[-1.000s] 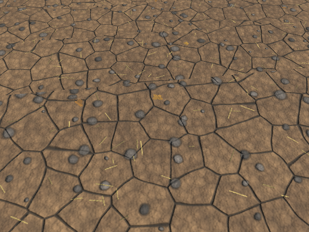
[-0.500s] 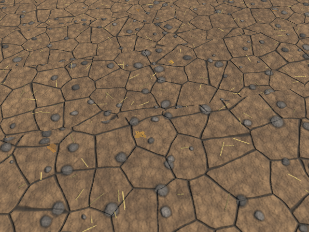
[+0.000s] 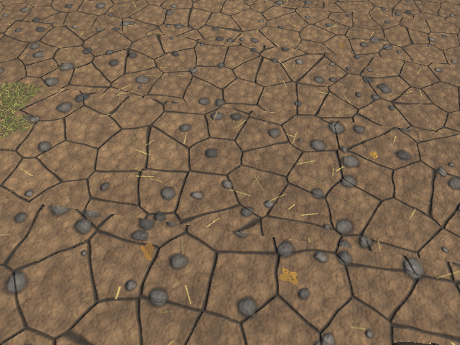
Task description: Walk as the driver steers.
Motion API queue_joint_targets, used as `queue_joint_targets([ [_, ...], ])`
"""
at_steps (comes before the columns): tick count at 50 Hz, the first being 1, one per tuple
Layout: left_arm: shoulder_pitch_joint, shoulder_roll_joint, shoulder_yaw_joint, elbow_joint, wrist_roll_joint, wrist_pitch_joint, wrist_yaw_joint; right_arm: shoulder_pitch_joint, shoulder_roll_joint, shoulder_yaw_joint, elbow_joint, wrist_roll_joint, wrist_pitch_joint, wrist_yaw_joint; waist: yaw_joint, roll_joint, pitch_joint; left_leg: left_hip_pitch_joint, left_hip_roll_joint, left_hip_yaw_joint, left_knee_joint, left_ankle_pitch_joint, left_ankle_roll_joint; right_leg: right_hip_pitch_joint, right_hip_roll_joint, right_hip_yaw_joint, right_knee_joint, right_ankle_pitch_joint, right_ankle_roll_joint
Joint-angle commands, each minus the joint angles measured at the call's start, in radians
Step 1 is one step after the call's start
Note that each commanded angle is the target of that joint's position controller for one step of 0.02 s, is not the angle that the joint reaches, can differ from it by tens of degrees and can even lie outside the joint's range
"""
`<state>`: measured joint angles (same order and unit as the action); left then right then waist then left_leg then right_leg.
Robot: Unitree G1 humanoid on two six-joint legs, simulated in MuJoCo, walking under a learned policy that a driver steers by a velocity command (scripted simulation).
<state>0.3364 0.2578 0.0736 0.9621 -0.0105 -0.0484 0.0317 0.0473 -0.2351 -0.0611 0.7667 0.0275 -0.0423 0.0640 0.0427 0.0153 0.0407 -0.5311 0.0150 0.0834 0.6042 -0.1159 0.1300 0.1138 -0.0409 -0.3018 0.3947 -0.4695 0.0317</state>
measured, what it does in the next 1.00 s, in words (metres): walks ahead: right foot, then left foot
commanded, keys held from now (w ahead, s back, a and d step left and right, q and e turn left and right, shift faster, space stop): w+q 0.18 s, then w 0.64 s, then no key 0.18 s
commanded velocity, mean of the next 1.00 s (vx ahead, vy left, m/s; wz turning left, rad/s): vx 0.47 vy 0.00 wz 0.23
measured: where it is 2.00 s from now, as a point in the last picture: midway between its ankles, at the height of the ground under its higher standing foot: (226, 232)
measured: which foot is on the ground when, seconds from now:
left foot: down 0.00-0.52, up 0.54-0.98, down 1.00-1.00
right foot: down 0.00-0.02, up 0.04-0.46, down 0.48-1.00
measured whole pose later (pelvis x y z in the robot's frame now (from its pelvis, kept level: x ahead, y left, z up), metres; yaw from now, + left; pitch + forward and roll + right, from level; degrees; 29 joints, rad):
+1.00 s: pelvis +0.59 +0.06 +0.01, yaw +12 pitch +2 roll -2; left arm 0.47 0.17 0.02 1.02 0.05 -0.12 -0.06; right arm 0.03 -0.19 -0.03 0.82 -0.05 -0.08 0.05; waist 0.05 0.03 -0.01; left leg -0.55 0.04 0.00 0.59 0.05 0.06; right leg -0.02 0.06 -0.05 0.37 -0.39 -0.04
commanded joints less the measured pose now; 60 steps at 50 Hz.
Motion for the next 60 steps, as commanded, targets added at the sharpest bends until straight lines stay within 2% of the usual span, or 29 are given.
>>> queue_joint_targets([
  [1, -0.047, 0.153, 0.022, -0.101, 0.018, -0.012, 0.006, 0.384, -0.290, -0.111, 0.028, 0.001, 0.009, -0.036, -0.212, 0.085, -0.245, 0.654, 0.091, -0.258, -0.066, 0.017, 0.129, -0.389, -0.132, 0.048, 0.705, 0.650, -0.048],
  [2, 0.238, -0.028, -0.052, -0.059, 0.225, -0.067, -0.140, 0.663, -0.210, -0.042, 0.124, -0.123, -0.026, -0.045, -0.135, 0.180, -0.620, 1.176, 0.236, -0.782, -0.211, -0.132, 0.338, -0.682, 0.048, 0.303, 0.792, -0.079, -0.059],
  [3, -0.020, 0.006, -0.035, -0.088, 0.126, -0.087, -0.143, 0.678, -0.183, -0.069, 0.172, -0.141, -0.053, -0.041, -0.261, 0.056, -0.163, 1.048, 0.236, -0.846, -0.276, -0.321, 0.231, -1.051, 0.079, 0.411, 0.960, -0.041, -0.077],
  [4, -0.144, 0.031, -0.047, -0.131, 0.096, -0.105, -0.124, 0.534, -0.174, -0.069, 0.158, -0.110, -0.077, -0.038, -0.246, 0.052, -0.002, 0.846, 0.213, -0.667, -0.293, -0.315, 0.187, -1.124, 0.014, 0.438, 1.013, 0.025, -0.093],
  [6, -0.105, 0.089, -0.037, -0.156, 0.117, -0.101, -0.073, 0.343, -0.062, -0.015, 0.147, -0.079, -0.092, -0.019, -0.105, -0.009, -0.053, 0.548, 0.169, -0.530, -0.315, -0.174, 0.186, -0.917, -0.060, 0.441, 0.903, 0.150, -0.107],
  [8, -0.083, 0.066, -0.046, -0.152, 0.113, -0.065, -0.050, 0.219, -0.007, 0.019, 0.105, -0.090, -0.092, -0.009, -0.020, 0.011, -0.041, 0.272, 0.146, -0.469, -0.377, -0.102, 0.186, -0.763, -0.091, 0.426, 0.853, 0.200, -0.089],
  [14, -0.248, 0.002, -0.092, -0.209, 0.078, -0.017, -0.060, 0.359, -0.115, -0.002, 0.140, -0.095, -0.114, 0.023, -0.088, 0.021, -0.017, 0.114, 0.048, -0.248, -0.371, 0.254, 0.147, -0.605, -0.049, 0.273, 0.364, 0.503, 0.003],
  [18, -0.376, 0.039, -0.084, -0.228, 0.082, -0.011, -0.070, 0.523, -0.112, -0.016, 0.196, -0.096, -0.092, 0.042, -0.143, 0.042, 0.013, 0.414, 0.161, -0.362, -0.316, 0.291, 0.170, -0.751, -0.026, 0.288, 0.184, 0.531, -0.026],
  [22, -0.427, 0.068, -0.075, -0.234, 0.066, -0.020, -0.057, 0.449, -0.115, -0.021, 0.195, -0.105, -0.074, 0.019, -0.102, 0.051, 0.000, 0.566, 0.206, -0.376, -0.288, 0.420, 0.106, -0.705, 0.003, 0.284, 0.093, 0.487, -0.101],
  [24, -0.304, 0.131, -0.046, -0.191, 0.035, -0.034, -0.052, 0.412, -0.129, -0.025, 0.190, -0.117, -0.073, 0.018, -0.027, 0.038, -0.087, 0.487, 0.125, -0.293, -0.168, 0.658, 0.023, -0.384, 0.055, 0.235, 0.104, 0.561, -0.160],
  [25, -0.112, 0.169, -0.032, -0.133, 0.027, -0.045, -0.052, 0.417, -0.091, -0.012, 0.175, -0.125, -0.075, 0.022, 0.033, -0.030, -0.241, 0.370, 0.039, -0.239, 0.042, 0.558, -0.039, -0.067, -0.003, 0.299, 0.173, 0.657, -0.235],
  [26, 0.112, 0.197, -0.027, -0.091, 0.038, -0.047, -0.058, 0.628, 0.016, 0.021, 0.185, -0.147, -0.090, 0.023, 0.025, -0.245, -0.492, 0.032, -0.125, -0.219, 0.348, -0.006, -0.117, 0.441, -0.262, 0.700, 0.122, 0.711, -0.495],
  [27, 0.262, 0.147, -0.036, -0.023, 0.067, -0.042, -0.059, 0.519, -0.047, 0.002, 0.174, -0.114, -0.086, 0.034, 0.114, -0.191, -0.437, -0.190, -0.166, -0.226, 0.625, -0.468, -0.124, 0.471, -0.348, 0.979, -0.064, 0.398, -0.487],
  [28, 0.184, 0.142, -0.022, -0.025, 0.064, -0.059, -0.052, 0.351, -0.081, -0.012, 0.127, -0.091, -0.075, 0.024, 0.105, -0.094, -0.169, -0.310, -0.084, -0.266, 0.693, -0.379, -0.073, 0.242, -0.311, 0.889, -0.139, 0.103, -0.351],
  [29, 0.056, 0.109, -0.028, -0.048, 0.057, -0.065, -0.043, 0.301, -0.084, -0.012, 0.130, -0.094, -0.072, -0.004, 0.059, -0.058, -0.026, -0.300, -0.010, -0.250, 0.670, -0.275, -0.052, 0.023, -0.274, 0.780, -0.191, 0.035, -0.310],
  [32, -0.071, -0.013, -0.064, -0.074, 0.058, -0.067, -0.026, 0.290, 0.002, 0.017, 0.139, -0.137, -0.062, -0.022, -0.040, -0.038, -0.056, -0.115, 0.087, -0.223, 0.535, -0.149, -0.044, -0.207, -0.211, 0.590, -0.272, 0.324, -0.306],
  [40, 0.098, 0.029, -0.040, -0.015, 0.077, -0.096, -0.089, 0.098, 0.014, 0.035, 0.079, -0.112, -0.028, -0.009, -0.019, -0.061, -0.023, -0.141, 0.091, -0.094, 0.166, 0.209, -0.120, -0.300, -0.152, 0.372, -0.244, 0.731, -0.324],
  [46, 0.128, 0.067, -0.031, 0.001, 0.070, -0.087, -0.101, -0.043, -0.045, 0.007, 0.003, -0.088, -0.027, 0.004, -0.038, -0.079, -0.034, -0.004, 0.024, -0.073, 0.059, 0.187, -0.098, -0.254, -0.140, 0.335, -0.106, 0.996, -0.249],
  [47, 0.110, 0.076, -0.026, 0.007, 0.097, -0.087, -0.097, 0.021, -0.049, 0.004, 0.015, -0.087, -0.033, 0.000, -0.074, -0.099, -0.045, -0.002, 0.046, -0.136, 0.149, 0.212, -0.089, -0.205, -0.182, 0.352, -0.041, 1.065, -0.231],
  [48, 0.047, 0.094, -0.016, -0.021, 0.081, -0.091, -0.083, 0.084, -0.091, -0.014, 0.032, -0.079, -0.045, -0.016, -0.109, -0.083, -0.062, 0.023, 0.034, -0.130, 0.106, 0.144, -0.083, -0.185, -0.172, 0.330, 0.011, 1.130, -0.196],
  [49, 0.044, 0.114, -0.006, -0.028, 0.024, -0.088, -0.074, 0.045, -0.117, -0.027, 0.034, -0.063, -0.053, -0.025, -0.103, -0.031, -0.065, 0.114, -0.012, -0.031, -0.109, 0.155, -0.068, -0.178, -0.109, 0.291, 0.081, 1.130, -0.166],
  [50, 0.124, 0.102, -0.010, -0.006, 0.024, -0.084, -0.080, 0.056, -0.130, -0.031, 0.039, -0.046, -0.065, -0.031, -0.079, -0.038, -0.116, 0.333, -0.027, -0.015, -0.117, 0.400, -0.013, -0.253, -0.057, 0.298, 0.152, 1.139, -0.132],
  [51, 0.267, 0.010, -0.034, 0.007, 0.041, -0.077, -0.085, 0.138, -0.191, -0.038, 0.044, -0.031, -0.075, -0.035, -0.035, 0.078, -0.325, 0.716, 0.151, -0.192, -0.021, 0.846, 0.191, -0.435, -0.001, 0.273, 0.349, 0.799, -0.055],
  [52, 0.308, -0.054, -0.060, -0.001, 0.074, -0.075, -0.090, 0.304, -0.171, -0.030, 0.058, -0.047, -0.072, -0.030, -0.096, 0.249, -0.523, 0.967, 0.391, -0.492, -0.099, 0.928, 0.398, -0.631, 0.115, 0.253, 0.736, -0.172, 0.018],
  [53, 0.161, 0.014, -0.034, -0.053, 0.068, -0.065, -0.089, 0.445, -0.170, -0.041, 0.108, -0.092, -0.084, -0.035, -0.164, 0.151, -0.451, 0.876, 0.395, -0.560, -0.178, 0.765, 0.346, -0.742, 0.099, 0.356, 0.909, -0.295, 0.013],
  [54, 0.047, 0.028, -0.028, -0.087, 0.048, -0.050, -0.075, 0.371, -0.203, -0.066, 0.113, -0.090, -0.096, -0.043, -0.149, 0.093, -0.240, 0.668, 0.380, -0.470, -0.232, 0.630, 0.270, -0.810, 0.035, 0.375, 0.932, -0.249, 0.003],
  [55, 0.042, 0.038, -0.030, -0.077, 0.057, -0.038, -0.057, 0.227, -0.129, -0.047, 0.082, -0.059, -0.090, -0.053, -0.094, 0.028, -0.169, 0.508, 0.348, -0.380, -0.279, 0.532, 0.213, -0.764, -0.027, 0.373, 0.879, -0.186, 0.005],
  [57, 0.071, -0.066, -0.058, -0.051, 0.077, -0.030, -0.053, 0.136, -0.006, 0.002, 0.064, -0.031, -0.081, -0.049, -0.009, 0.031, -0.114, 0.263, 0.279, -0.254, -0.339, 0.471, 0.151, -0.588, -0.093, 0.377, 0.733, -0.123, 0.036],
  [60, 0.196, -0.036, -0.039, -0.006, 0.068, -0.019, -0.104, 0.006, -0.103, -0.027, 0.007, -0.055, -0.076, -0.032, 0.066, 0.020, -0.125, 0.043, 0.158, -0.048, -0.347, 0.347, 0.088, -0.374, -0.049, 0.282, 0.640, 0.073, 0.066],
])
